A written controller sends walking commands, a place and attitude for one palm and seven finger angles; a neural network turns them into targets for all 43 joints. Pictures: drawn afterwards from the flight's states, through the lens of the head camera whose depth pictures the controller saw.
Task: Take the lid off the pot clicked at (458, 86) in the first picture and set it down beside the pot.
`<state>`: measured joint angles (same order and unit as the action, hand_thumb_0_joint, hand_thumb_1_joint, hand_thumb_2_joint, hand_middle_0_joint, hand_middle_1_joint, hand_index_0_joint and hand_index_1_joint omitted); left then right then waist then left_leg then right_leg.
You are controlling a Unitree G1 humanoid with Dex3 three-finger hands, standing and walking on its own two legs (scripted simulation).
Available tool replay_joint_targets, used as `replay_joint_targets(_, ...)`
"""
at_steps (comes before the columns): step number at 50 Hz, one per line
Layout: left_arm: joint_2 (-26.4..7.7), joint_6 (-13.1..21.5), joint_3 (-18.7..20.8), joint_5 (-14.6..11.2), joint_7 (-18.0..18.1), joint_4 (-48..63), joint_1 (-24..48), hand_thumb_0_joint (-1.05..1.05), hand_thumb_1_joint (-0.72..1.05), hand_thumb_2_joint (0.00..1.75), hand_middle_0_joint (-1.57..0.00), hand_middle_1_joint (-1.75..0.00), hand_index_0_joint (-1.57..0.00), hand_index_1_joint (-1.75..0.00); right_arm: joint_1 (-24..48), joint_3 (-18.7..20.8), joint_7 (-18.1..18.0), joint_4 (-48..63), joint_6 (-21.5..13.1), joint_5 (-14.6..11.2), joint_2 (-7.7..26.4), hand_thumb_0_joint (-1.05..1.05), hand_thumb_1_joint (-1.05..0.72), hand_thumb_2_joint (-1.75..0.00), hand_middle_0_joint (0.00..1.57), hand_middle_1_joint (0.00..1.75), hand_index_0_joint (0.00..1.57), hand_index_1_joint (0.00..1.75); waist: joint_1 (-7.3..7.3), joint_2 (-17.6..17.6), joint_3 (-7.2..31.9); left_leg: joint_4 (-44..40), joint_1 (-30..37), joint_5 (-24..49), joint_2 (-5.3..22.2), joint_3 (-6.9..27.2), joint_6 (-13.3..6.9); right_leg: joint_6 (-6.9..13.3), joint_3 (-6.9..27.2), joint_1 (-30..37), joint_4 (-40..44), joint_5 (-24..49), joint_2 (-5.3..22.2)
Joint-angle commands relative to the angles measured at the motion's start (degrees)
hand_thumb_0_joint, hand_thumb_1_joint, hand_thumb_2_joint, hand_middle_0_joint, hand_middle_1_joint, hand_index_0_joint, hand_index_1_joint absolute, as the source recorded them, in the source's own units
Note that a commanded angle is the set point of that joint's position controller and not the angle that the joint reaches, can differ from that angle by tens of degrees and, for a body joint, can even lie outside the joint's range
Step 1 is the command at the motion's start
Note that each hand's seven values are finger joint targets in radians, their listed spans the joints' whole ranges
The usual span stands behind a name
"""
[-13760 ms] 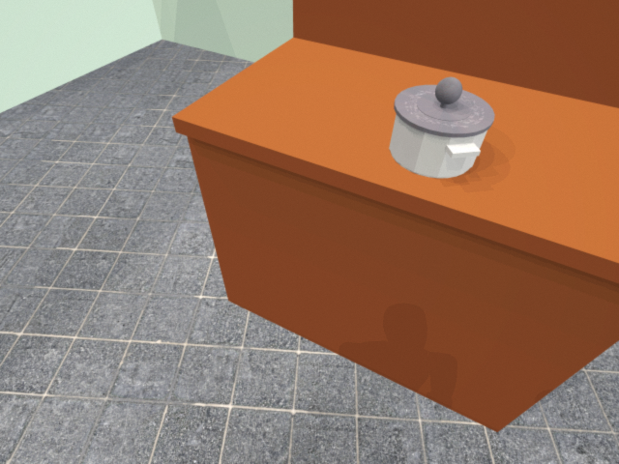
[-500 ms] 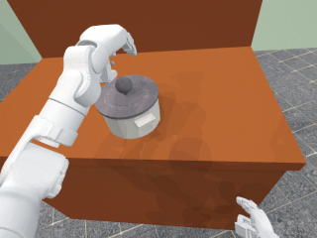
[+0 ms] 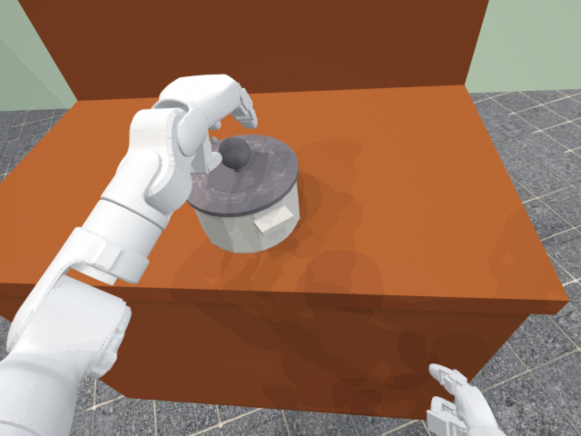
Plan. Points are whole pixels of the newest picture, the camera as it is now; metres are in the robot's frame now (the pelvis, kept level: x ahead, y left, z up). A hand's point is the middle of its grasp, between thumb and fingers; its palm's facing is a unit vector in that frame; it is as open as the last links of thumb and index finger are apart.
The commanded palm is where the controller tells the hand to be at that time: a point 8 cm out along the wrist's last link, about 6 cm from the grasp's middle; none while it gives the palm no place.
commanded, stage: lower the open fingers around the knob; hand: left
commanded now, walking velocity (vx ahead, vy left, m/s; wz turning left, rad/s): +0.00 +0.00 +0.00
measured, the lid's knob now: (234, 152) +0.47 +0.09 +0.16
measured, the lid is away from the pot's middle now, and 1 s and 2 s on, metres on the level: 0.00 0.00 0.00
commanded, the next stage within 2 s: close the fingers and squeeze the knob in 0.64 s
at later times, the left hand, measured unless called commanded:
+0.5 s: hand (224, 163) +0.43 +0.10 +0.18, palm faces -0.21 -0.04 -0.98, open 10.0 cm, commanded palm +0.41 +0.11 +0.24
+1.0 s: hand (226, 158) +0.44 +0.10 +0.18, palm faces -0.22 -0.05 -0.97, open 9.6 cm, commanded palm +0.41 +0.11 +0.25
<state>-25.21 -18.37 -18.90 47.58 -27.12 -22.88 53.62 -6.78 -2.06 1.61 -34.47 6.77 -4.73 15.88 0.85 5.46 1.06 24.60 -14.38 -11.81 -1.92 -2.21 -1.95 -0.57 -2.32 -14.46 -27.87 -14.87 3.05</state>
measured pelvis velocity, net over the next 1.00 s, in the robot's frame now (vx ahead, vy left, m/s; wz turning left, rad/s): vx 0.01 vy -0.01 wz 0.00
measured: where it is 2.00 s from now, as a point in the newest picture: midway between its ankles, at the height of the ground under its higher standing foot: outside the picture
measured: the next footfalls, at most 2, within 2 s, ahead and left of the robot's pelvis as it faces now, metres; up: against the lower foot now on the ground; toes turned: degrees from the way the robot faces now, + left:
none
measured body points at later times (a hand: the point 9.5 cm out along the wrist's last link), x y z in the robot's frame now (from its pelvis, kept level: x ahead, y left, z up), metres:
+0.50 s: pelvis +0.00 +0.00 +0.00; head +0.01 -0.04 +0.45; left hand +0.44 +0.10 +0.23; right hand +0.17 -0.23 -0.12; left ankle +0.01 +0.10 -0.74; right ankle +0.00 -0.12 -0.74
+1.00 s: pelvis +0.01 -0.01 +0.00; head +0.02 -0.05 +0.45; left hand +0.45 +0.10 +0.23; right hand +0.17 -0.25 -0.12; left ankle +0.01 +0.10 -0.74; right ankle +0.00 -0.13 -0.74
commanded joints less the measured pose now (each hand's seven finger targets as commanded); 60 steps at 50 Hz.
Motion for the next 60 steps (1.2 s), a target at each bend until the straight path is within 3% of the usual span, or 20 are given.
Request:
replay_joint_targets(1,-9.48,-0.76,7.02,1.34,2.68,5.24,25.54,0.0,-0.38,1.69,-0.88,-0.08,-0.88,-0.08,7.22,1.61,0.14,8.63,-1.88,-0.14,5.43,0.0,-0.9,-0.9,0.2,0.3,0.2,0.3,0.05,-9.08,17.79,-1.71,7.4,12.69,-0.42,1.94,-1.39,2.64,-1.12,4.21,2.38,16.35,-2.53)
replay_joint_targets(2,-10.1,-0.19,7.95,-0.12,3.14,6.57,24.68,0.0,-0.38,1.69,-0.88,-0.08,-0.88,-0.08,6.73,2.25,0.2,8.52,-1.65,-0.17,6.26,0.0,-0.9,-0.9,0.2,0.3,0.2,0.3,0.26,-9.01,18.32,-1.37,7.91,12.35,-0.4,2.22,-1.58,2.78,-0.92,4.43,2.63,16.15,-2.26)
replay_joint_targets(8,-13.57,0.46,9.7,1.63,4.05,12.4,30.0,0.0,-0.38,1.69,-0.88,-0.08,-0.88,-0.08,6.37,2.18,-0.06,8.96,-2.49,0.25,5.31,0.0,-0.9,-0.9,0.2,0.3,0.2,0.3,-0.04,-6.54,24.61,-1.42,10.89,15.48,-0.41,2.47,-1.77,2.81,-0.35,7.15,1.83,17.79,-2.79)
replay_joint_targets(10,-9.12,-0.35,6.37,1.57,3.95,6.6,27.65,0.0,-0.38,1.69,-0.88,-0.08,-0.88,-0.08,6.16,1.91,-0.11,8.18,-2.38,0.03,5.14,0.0,-0.9,-0.9,0.2,0.3,0.2,0.3,0.66,-8.11,19.43,-1.63,8.85,13.45,-0.4,2.48,-1.56,2.82,-1.1,4.35,2.25,16.33,-2.85)
replay_joint_targets(12,-10.41,0.08,8.5,0.21,4.54,5.49,23.7,0.0,-0.38,1.69,-0.88,-0.08,-0.88,-0.08,5.42,2.5,-0.2,7.88,-2.04,0.08,6.31,0.0,-0.9,-0.9,0.2,0.3,0.2,0.3,0.46,-8.26,19.07,-1.28,8.43,12.69,-0.41,2.42,-1.65,2.88,-0.89,4.67,2.63,16.21,-2.58)
replay_joint_targets(17,-6.73,0.29,5.07,0.38,5.1,7.31,25.07,0.0,-0.38,1.69,-0.88,-0.08,-0.88,-0.08,5.68,2.69,0.19,8.22,-1.7,0.04,5.89,0.0,-0.9,-0.9,0.2,0.3,0.2,0.3,1.07,-6.73,20.1,-0.91,9.88,13.4,-0.24,2.81,-1.55,3.11,-1.12,3.38,2.29,15.66,-2.74)
replay_joint_targets(18,-9.22,0.36,6.81,1.66,5.36,8.54,26.63,0.0,-0.38,1.69,-0.88,-0.08,-0.88,-0.08,5.48,2.4,0.21,8.34,-1.82,0.23,5.44,0.0,-0.9,-0.9,0.2,0.3,0.2,0.3,0.46,-6.39,22.63,-1.43,10.19,13.99,-0.25,2.59,-1.52,2.93,-0.88,5.27,2.08,16.34,-3.05)
replay_joint_targets(25,-6.73,-0.03,4.77,1.94,6.4,4.61,27.96,0.0,-0.38,1.69,-0.88,-0.08,-0.88,-0.08,5.35,2.2,-0.13,7.48,-1.48,0.09,5.19,0.0,-0.9,-0.9,0.2,0.3,0.2,0.3,1.25,-7.32,19.42,-1.68,8.82,12.09,-0.27,2.33,-1.42,2.93,-1.09,3.74,2.37,15.57,-3.17)
replay_joint_targets(29,-7.58,0.51,5.02,2.03,7.21,6.78,32.74,0.0,-0.38,1.69,-0.88,-0.08,-0.88,-0.08,4.92,2.45,-0.46,7.22,-2.18,0.32,4.97,0.0,-0.9,-0.9,0.2,0.3,0.2,0.3,1.48,-5.98,22.73,-1.33,10.57,13.15,-0.4,2.68,-1.7,3.07,-0.65,4.98,2.1,17.16,-3.13)
replay_joint_targets(33,-9.51,0.38,7.67,1.92,7.26,2.87,28.84,0.0,-0.38,1.69,-0.88,-0.08,-0.88,-0.08,4.34,2.29,-0.45,6.56,-2.03,0.6,5.42,0.0,-0.9,-0.9,0.2,0.3,0.2,0.3,0.66,-8.48,22.82,-1.77,8.63,13.27,-0.67,2.0,-1.68,2.7,-0.28,7.45,2.21,19.24,-2.81)
replay_joint_targets(35,-7.29,-0.03,6.19,1.88,6.83,0.22,26.16,0.0,-0.38,1.69,-0.88,-0.08,-0.88,-0.08,4.86,2.2,-0.51,6.74,-1.99,0.31,5.31,0.0,-0.9,-0.9,0.2,0.3,0.2,0.3,0.78,-10.12,19.66,-1.65,7.32,12.32,-0.65,1.66,-1.74,2.55,-0.46,6.27,2.47,19.07,-2.67)
replay_joint_targets(37,-8.42,0.54,7.49,0.71,6.78,3.55,25.08,0.0,-0.38,1.69,-0.88,-0.08,-0.88,-0.08,4.86,2.69,-0.28,7.3,-1.86,0.44,5.93,0.0,-0.9,-0.9,0.2,0.3,0.2,0.3,0.52,-8.74,21.63,-0.97,8.18,14.2,-0.74,1.85,-1.99,2.77,-0.13,7.78,2.33,21.35,-2.27)
replay_joint_targets(38,-9.84,0.62,8.05,1.6,6.57,4.64,25.49,0.0,-0.28,1.4,-0.83,-0.08,-0.83,-0.08,5.32,2.31,-0.3,7.79,-1.96,0.45,5.37,0.0,-0.9,-0.9,0.2,0.3,0.2,0.3,0.13,-8.88,23.56,-1.12,8.38,15.13,-0.93,1.52,-2.06,2.47,0.2,9.46,2.1,22.62,-2.47)
replay_joint_targets(41,-8.73,-0.13,6.64,1.98,6.17,2.27,27.41,0.0,-0.24,1.39,-0.86,-0.08,-0.86,-0.08,5.28,2.24,-0.71,7.19,-1.69,0.09,5.52,0.0,-0.9,-0.9,0.2,0.3,0.2,0.3,1.05,-9.79,19.35,-1.36,7.22,12.64,-0.8,1.25,-2.02,2.31,-0.11,6.6,2.66,20.7,-2.57)
replay_joint_targets(43,-11.43,0.46,8.86,1.6,6.13,5.58,27.52,0.0,-0.22,1.38,-0.87,-0.08,-0.87,-0.08,5.33,2.37,-0.75,7.74,-2.05,0.36,5.53,0.0,-0.9,-0.9,0.2,0.3,0.2,0.3,0.44,-9.28,23.06,-1.1,8.35,14.52,-1.08,1.48,-2.28,2.27,0.4,9.28,2.22,22.93,-2.49)
replay_joint_targets(50,-8.92,-0.07,6.94,1.44,5.08,6.2,24.09,0.0,-0.13,1.34,-0.92,-0.08,-0.92,-0.08,6.02,2.47,-0.29,7.8,-1.98,-0.03,5.35,0.0,-0.9,-0.9,0.2,0.3,0.2,0.3,0.72,-8.97,20.21,-0.64,8.69,15.6,-0.95,1.49,-2.09,2.37,-0.18,7.24,2.26,23.46,-2.62)
replay_joint_targets(54,-8.15,-0.03,5.78,1.5,5.16,9.67,26.71,0.0,-0.08,1.31,-0.81,-0.39,-0.81,-0.39,6.48,2.56,0.11,8.02,-1.77,0.11,5.13,0.0,-0.9,-0.9,0.2,0.3,0.2,0.3,0.92,-6.98,21.62,-0.26,10.12,16.77,-0.99,2.11,-2.06,2.69,-0.36,6.99,2.05,23.43,-2.79)
replay_joint_targets(57,-12.33,0.32,9.96,0.62,5.79,9.26,24.09,0.0,-0.04,1.28,-0.79,-0.49,-0.79,-0.49,6.34,2.71,-0.02,7.72,-1.75,0.31,6.01,0.0,-0.9,-0.9,0.2,0.3,0.2,0.3,0.19,-7.72,22.38,-0.16,9.16,16.34,-1.01,2.21,-2.07,2.8,0.03,8.79,1.87,23.81,-2.36)
replay_joint_targets(58,-10.48,0.35,7.72,1.49,5.6,10.03,25.58,0.0,-0.02,1.27,-0.78,-0.52,-0.78,-0.52,6.9,2.14,0.17,7.92,-1.75,0.33,4.99,0.0,-0.9,-0.9,0.2,0.3,0.2,0.3,0.13,-7.56,23.09,-0.88,9.12,15.96,-1.12,1.97,-1.86,2.53,-0.06,9.13,1.78,23.28,-2.6)
replay_joint_targets(60,-9.14,-0.15,6.96,1.5,5.53,6.66,23.39,0.0,0.0,1.25,-0.77,-0.57,-0.77,-0.57,7.29,1.91,0.08,7.73,-1.35,0.04,5.14,0.0,-0.9,-0.9,0.2,0.3,0.2,0.3,0.24,-8.72,18.91,-1.28,7.37,13.11,-0.79,1.67,-1.57,2.49,-0.45,6.83,2.39,20.69,-2.53)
